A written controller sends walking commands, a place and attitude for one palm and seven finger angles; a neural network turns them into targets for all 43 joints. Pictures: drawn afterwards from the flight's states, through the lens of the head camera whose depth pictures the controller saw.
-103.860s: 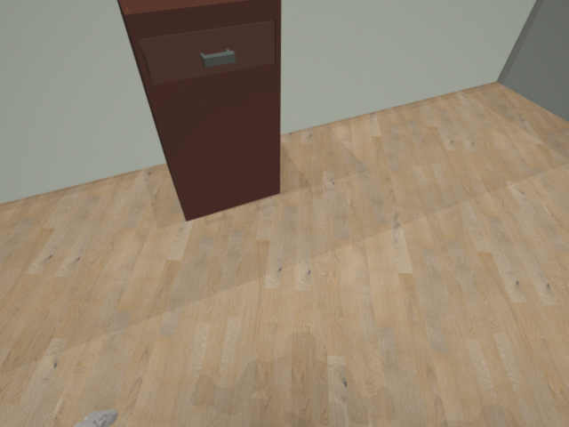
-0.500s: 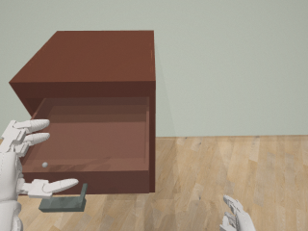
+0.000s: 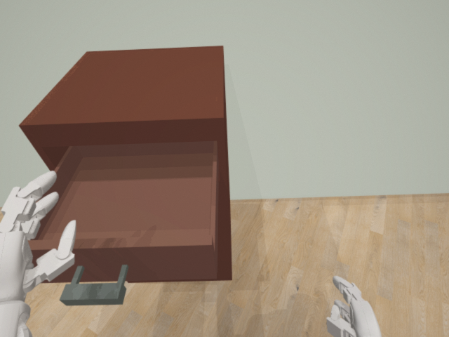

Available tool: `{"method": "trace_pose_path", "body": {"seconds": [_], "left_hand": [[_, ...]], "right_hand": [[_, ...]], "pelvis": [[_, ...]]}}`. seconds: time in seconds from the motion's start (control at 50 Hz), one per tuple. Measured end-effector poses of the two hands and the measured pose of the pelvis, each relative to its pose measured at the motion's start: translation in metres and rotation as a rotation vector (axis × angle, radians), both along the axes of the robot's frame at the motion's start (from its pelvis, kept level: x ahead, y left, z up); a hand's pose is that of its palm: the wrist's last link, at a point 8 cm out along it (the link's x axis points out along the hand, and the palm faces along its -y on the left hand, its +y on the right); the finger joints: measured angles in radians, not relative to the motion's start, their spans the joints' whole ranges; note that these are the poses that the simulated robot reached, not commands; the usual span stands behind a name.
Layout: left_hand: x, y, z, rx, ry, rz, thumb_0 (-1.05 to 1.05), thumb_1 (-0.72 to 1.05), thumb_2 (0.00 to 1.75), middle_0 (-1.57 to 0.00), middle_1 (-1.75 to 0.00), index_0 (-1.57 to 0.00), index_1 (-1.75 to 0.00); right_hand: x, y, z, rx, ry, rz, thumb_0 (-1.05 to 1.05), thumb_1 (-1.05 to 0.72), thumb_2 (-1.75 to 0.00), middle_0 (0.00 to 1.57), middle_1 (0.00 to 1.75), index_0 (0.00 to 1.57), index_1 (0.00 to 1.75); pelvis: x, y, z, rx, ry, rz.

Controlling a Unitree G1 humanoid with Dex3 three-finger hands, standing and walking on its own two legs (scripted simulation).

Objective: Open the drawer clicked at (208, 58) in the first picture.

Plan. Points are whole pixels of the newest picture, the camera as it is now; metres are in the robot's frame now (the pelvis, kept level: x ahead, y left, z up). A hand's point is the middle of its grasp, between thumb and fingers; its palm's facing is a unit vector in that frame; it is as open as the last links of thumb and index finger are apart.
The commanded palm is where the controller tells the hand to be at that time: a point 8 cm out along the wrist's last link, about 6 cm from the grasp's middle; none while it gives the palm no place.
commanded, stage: draw the hand back to the body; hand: left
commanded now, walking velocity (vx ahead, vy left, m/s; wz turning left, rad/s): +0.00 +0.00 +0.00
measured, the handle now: (98, 281) +0.21 +0.28 -0.02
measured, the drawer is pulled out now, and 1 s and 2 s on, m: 0.29 0.29 0.29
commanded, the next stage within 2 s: step back with the hand held close in 0.18 s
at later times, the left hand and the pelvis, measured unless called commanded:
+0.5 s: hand (63, 251) +0.18 +0.24 +0.15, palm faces +0.35 -0.82 -0.44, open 7.4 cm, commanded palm +0.12 +0.29 +0.17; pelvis -0.01 +0.00 +0.00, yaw +1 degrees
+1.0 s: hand (18, 295) +0.12 +0.27 +0.15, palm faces +0.36 -0.80 -0.48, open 7.4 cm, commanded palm +0.06 +0.31 +0.17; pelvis -0.07 +0.03 -0.02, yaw +0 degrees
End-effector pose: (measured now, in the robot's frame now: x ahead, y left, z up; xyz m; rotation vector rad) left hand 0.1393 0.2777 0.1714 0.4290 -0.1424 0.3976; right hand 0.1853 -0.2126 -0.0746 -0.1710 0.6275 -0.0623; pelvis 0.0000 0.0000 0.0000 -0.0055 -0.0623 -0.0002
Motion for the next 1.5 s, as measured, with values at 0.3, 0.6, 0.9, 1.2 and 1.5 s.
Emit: {"method": "trace_pose_path", "body": {"seconds": [0.3, 0.6, 0.9, 1.2, 1.5], "left_hand": [[-0.003, -0.005, 0.000, 0.004, 0.003, -0.008, 0.02, 0.87, 0.89, -0.21, -0.31, -0.21, -0.32], [0.000, 0.009, -0.009, 0.079, 0.071, -0.097, 0.02, 0.89, 0.90, -0.21, -0.30, -0.21, -0.31], [-0.041, 0.031, 0.001, 0.149, -0.024, -0.100, 0.02, 0.89, 0.90, -0.21, -0.30, -0.21, -0.31], [-0.084, 0.037, -0.008, 0.097, -0.119, -0.082, 0.02, 0.88, 0.90, -0.21, -0.30, -0.21, -0.31], [-0.135, -0.013, 0.009, 0.155, -0.040, -0.161, 0.02, 0.89, 0.90, -0.21, -0.30, -0.21, -0.31]], "right_hand": [[-0.010, -0.003, -0.004, 0.005, 0.017, 0.000, 0.01, -0.90, -0.90, 0.21, 0.30, 0.20, 0.30], [-0.032, -0.019, -0.003, -0.066, 0.112, -0.093, 0.01, -0.90, -0.90, 0.21, 0.30, 0.20, 0.30], [-0.059, 0.016, 0.005, -0.073, 0.036, -0.051, 0.01, -0.90, -0.90, 0.21, 0.30, 0.20, 0.30], [-0.125, 0.009, -0.011, -0.147, 0.164, -0.038, 0.01, -0.90, -0.90, 0.21, 0.30, 0.21, 0.30], [-0.172, 0.014, -0.020, 0.019, 0.063, -0.001, 0.01, -0.90, -0.90, 0.21, 0.30, 0.21, 0.30]], "pelvis": [[-0.003, -0.003, 0.001, 0.001, -0.004, 0.000], [-0.017, 0.014, -0.004, -0.008, 0.102, 0.006], [-0.057, 0.030, -0.014, 0.008, 0.094, -0.011], [-0.098, 0.033, -0.022, -0.001, 0.103, 0.065], [-0.173, 0.004, -0.016, -0.017, 0.126, -0.034]]}}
